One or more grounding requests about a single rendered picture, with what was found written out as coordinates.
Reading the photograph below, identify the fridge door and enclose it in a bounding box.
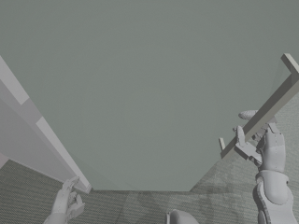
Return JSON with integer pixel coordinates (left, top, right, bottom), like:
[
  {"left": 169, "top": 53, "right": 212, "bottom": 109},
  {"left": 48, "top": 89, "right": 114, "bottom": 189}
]
[{"left": 0, "top": 0, "right": 299, "bottom": 191}]

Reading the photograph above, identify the robot left forearm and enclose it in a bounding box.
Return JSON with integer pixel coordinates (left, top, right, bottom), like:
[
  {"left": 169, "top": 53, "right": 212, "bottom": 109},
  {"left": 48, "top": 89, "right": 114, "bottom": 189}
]
[{"left": 43, "top": 212, "right": 68, "bottom": 224}]

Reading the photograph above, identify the robot right forearm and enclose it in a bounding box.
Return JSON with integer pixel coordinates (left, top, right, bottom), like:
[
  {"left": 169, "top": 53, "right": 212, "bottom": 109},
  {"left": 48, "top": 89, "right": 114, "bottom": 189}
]
[{"left": 252, "top": 170, "right": 298, "bottom": 224}]

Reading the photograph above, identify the right robot thigh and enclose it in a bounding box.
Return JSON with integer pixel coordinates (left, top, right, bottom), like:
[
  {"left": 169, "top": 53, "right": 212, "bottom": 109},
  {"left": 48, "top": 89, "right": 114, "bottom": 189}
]
[{"left": 164, "top": 210, "right": 199, "bottom": 224}]

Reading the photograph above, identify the handle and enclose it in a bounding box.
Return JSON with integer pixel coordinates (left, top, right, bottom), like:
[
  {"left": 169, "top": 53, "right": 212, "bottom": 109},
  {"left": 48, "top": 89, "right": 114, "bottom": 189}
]
[{"left": 219, "top": 53, "right": 299, "bottom": 160}]

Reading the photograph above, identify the right robot hand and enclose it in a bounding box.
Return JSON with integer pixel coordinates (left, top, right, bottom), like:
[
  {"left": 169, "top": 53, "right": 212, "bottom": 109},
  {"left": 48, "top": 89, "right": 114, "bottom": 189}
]
[{"left": 233, "top": 110, "right": 286, "bottom": 174}]

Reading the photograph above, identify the left robot hand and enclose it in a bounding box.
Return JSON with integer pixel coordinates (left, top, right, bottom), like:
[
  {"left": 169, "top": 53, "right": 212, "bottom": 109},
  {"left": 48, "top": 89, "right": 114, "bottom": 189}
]
[{"left": 50, "top": 175, "right": 85, "bottom": 221}]

